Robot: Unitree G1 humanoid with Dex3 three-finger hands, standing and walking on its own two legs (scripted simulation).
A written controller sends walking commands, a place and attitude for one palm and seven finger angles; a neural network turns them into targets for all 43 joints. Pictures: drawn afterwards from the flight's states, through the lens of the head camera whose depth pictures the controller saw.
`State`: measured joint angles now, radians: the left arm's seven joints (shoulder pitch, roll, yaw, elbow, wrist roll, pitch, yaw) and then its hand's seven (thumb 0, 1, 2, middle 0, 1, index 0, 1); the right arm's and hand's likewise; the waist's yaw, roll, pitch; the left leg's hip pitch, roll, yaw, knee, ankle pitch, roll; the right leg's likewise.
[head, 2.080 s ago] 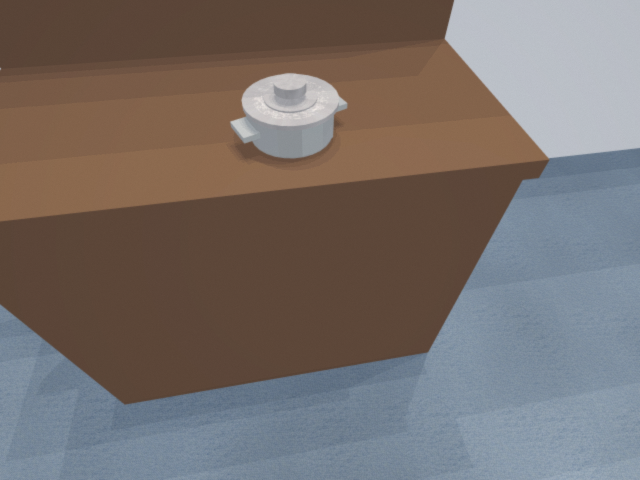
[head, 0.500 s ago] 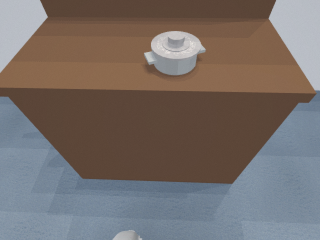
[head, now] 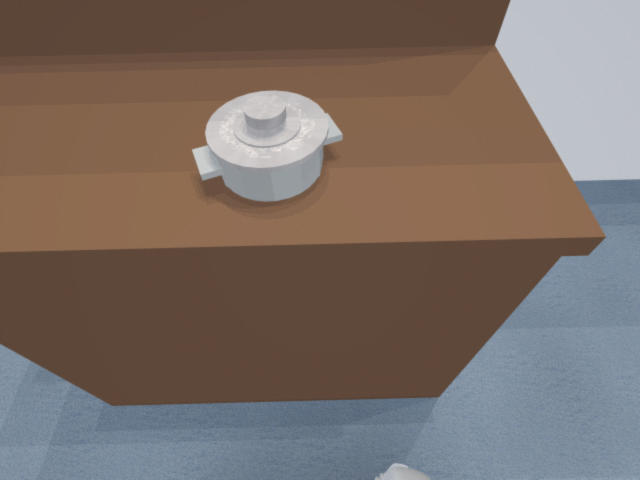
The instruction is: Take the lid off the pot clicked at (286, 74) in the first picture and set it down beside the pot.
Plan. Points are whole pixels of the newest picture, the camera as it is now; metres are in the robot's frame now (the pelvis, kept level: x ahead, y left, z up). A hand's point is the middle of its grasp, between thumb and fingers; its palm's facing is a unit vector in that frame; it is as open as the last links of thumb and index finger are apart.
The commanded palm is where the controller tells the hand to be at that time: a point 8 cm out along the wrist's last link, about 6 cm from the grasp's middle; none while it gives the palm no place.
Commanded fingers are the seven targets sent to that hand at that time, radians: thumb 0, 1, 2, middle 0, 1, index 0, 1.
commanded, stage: come to a stop and stand still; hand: left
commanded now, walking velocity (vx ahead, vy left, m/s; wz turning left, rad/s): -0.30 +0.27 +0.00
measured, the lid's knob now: (265, 111) +0.50 +0.09 +0.18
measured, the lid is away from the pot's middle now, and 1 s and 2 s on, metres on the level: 0.00 0.00 0.00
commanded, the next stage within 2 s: look again from close up in 1.78 s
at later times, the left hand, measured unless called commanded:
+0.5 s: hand out of the picture +0.10 +0.25 -0.17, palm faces +0.08 -0.97 -0.24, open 7.4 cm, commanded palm none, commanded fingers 0.00 0.90 0.90 -0.20 -0.30 -0.20 -0.30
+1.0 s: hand out of the picture +0.02 +0.18 -0.15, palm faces +0.01 -0.98 -0.18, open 7.3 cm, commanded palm none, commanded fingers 0.00 0.90 0.90 -0.20 -0.30 -0.20 -0.30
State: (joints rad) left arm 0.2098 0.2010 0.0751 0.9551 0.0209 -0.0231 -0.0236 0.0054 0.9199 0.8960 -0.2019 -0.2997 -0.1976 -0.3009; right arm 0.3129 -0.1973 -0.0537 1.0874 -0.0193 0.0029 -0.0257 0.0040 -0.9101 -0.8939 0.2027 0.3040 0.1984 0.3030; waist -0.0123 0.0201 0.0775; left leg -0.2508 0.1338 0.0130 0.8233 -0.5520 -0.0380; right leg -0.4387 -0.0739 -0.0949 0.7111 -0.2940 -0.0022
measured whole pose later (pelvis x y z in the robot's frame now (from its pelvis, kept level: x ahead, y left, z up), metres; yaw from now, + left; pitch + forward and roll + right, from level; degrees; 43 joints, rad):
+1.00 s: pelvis +0.00 +0.01 +0.02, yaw +0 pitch +0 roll -1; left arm 0.29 0.16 0.02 1.04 0.00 0.02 0.02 0.01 0.91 0.90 -0.20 -0.30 -0.20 -0.30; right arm 0.31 -0.17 -0.03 1.11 -0.01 0.03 -0.02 0.00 -0.91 -0.89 0.20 0.30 0.19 0.30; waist -0.03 0.00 0.02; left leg -0.31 0.03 0.02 0.48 -0.15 -0.01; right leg -0.11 0.01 -0.01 0.45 -0.33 -0.01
